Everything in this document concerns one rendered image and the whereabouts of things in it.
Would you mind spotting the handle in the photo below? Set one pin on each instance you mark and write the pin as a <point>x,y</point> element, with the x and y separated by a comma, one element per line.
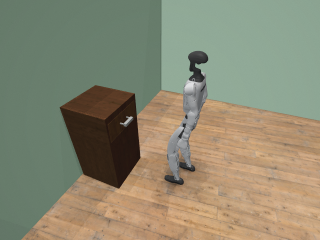
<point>128,121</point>

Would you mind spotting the humanoid robot torso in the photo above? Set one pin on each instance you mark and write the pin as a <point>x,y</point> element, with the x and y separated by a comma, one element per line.
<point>200,88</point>

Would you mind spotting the robot left forearm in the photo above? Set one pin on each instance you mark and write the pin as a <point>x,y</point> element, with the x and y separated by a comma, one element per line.
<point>191,121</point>

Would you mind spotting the cabinet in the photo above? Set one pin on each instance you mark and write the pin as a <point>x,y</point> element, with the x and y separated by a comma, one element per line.
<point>87,117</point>

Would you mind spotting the robot left thigh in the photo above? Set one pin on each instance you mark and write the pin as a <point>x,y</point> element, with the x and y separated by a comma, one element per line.
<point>172,144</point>

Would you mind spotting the drawer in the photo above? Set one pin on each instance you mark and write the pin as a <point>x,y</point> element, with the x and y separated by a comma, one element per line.
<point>114,127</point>

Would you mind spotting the robot left upper arm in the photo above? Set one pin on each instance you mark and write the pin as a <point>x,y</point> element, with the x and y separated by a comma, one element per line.
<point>190,93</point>

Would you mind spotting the left robot hand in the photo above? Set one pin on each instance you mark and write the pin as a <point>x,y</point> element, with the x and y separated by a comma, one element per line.
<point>182,144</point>

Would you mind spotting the robot right forearm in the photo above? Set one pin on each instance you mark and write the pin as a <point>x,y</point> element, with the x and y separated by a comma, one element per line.
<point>202,103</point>

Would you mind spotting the robot right upper arm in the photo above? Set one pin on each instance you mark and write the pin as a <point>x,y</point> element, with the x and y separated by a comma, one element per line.
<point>205,90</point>

